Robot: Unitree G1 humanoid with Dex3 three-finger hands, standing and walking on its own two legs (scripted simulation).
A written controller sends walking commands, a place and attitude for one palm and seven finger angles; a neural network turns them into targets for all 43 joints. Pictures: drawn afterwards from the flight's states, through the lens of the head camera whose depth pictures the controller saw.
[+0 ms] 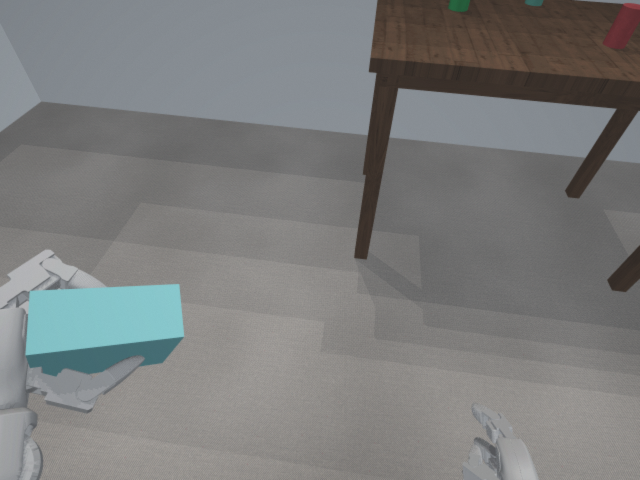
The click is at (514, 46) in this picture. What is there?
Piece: table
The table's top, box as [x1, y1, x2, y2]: [369, 0, 639, 96]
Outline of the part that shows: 377,0 369,71 639,96 639,22 623,49 614,49 602,44 602,41 622,4 577,0 543,0 540,6 531,6 525,4 524,0 470,0 468,9 466,11 457,12 452,11 447,7 449,0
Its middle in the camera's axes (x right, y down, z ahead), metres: +0.76 -0.65 +1.23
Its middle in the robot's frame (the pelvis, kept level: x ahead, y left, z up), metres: +1.40 -0.68 +0.05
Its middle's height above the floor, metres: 0.83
